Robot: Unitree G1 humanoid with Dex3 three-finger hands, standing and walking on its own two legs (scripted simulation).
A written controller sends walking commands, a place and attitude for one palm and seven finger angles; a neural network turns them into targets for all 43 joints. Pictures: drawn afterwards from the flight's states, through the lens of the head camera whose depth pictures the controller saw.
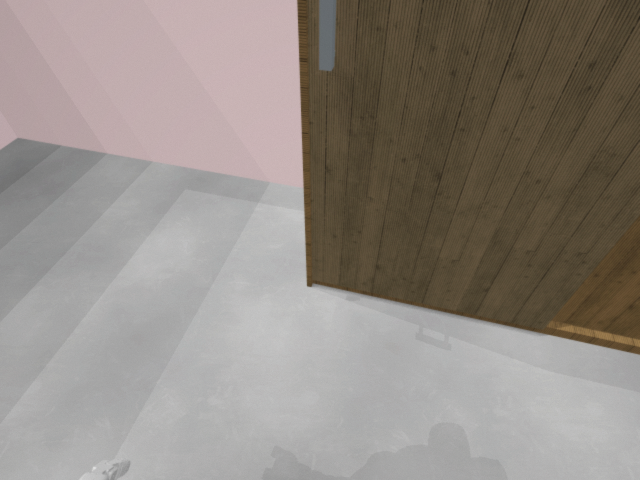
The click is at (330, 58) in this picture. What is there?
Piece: wardrobe's sliding door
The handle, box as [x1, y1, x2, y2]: [319, 0, 335, 70]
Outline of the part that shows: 319,0 319,69 331,70 333,67 334,59 335,0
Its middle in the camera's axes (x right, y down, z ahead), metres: +0.02 -0.46 +0.75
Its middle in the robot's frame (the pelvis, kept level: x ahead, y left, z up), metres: +0.90 +0.03 +0.24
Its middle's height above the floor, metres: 1.01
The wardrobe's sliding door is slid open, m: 0.00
